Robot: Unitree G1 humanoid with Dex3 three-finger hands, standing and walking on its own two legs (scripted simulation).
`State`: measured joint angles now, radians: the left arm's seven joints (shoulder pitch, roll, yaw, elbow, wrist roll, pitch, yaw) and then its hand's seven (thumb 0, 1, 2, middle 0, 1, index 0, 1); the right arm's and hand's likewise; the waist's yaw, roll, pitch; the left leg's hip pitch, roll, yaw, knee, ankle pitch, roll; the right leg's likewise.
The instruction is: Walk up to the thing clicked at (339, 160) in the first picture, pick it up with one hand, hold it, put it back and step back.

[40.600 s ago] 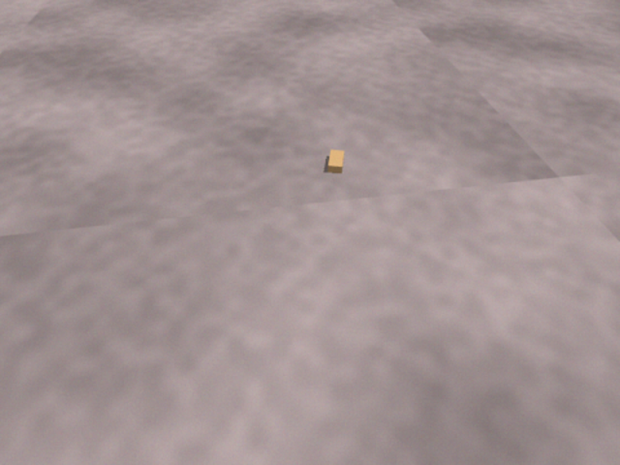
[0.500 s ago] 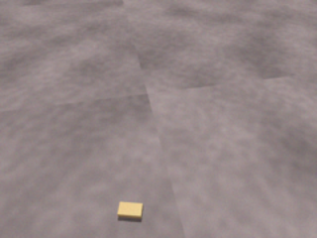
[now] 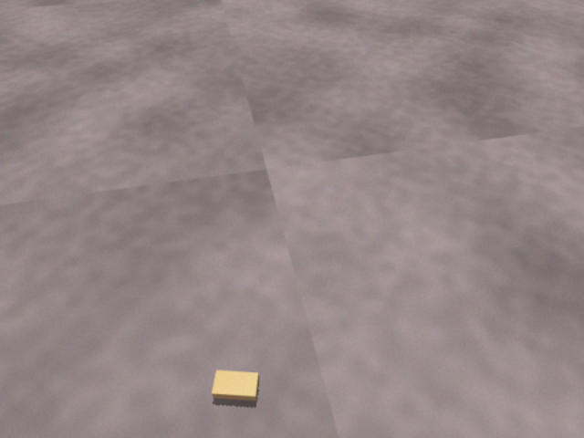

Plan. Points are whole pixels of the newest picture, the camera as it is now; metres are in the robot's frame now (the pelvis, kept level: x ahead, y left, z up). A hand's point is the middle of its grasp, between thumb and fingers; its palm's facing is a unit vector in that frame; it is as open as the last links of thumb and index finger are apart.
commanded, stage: stand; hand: left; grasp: from above
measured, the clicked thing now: (236, 385) +0.45 +0.20 -0.76
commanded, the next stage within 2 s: step back in 1.22 s
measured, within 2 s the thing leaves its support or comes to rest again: neither
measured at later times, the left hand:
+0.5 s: hand out of the picture +0.08 +0.23 -0.16, palm faces +0.00 -0.94 -0.33, open 7.4 cm
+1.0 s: hand out of the picture +0.09 +0.23 -0.16, palm faces -0.01 -0.94 -0.34, open 7.4 cm
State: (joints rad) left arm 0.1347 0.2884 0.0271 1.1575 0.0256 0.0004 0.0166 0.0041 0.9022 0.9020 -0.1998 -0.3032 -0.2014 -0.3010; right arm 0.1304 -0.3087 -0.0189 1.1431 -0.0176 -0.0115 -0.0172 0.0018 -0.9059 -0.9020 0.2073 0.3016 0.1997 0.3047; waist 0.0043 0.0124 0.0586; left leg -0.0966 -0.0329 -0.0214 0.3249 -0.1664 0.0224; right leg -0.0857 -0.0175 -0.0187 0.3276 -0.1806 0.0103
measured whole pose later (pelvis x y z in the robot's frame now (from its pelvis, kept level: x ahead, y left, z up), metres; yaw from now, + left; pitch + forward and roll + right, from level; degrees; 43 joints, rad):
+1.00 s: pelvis +0.02 -0.02 +0.00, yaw +0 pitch -2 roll +0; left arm 0.10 0.32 0.02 1.14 0.02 -0.01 0.00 0.00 0.90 0.90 -0.20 -0.30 -0.20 -0.30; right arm 0.11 -0.33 -0.01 1.15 -0.01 -0.02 -0.01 0.00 -0.91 -0.90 0.21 0.30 0.20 0.30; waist 0.00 0.01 0.05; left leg -0.08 -0.01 -0.02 0.29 -0.18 0.00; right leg -0.08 0.01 -0.02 0.31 -0.19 -0.01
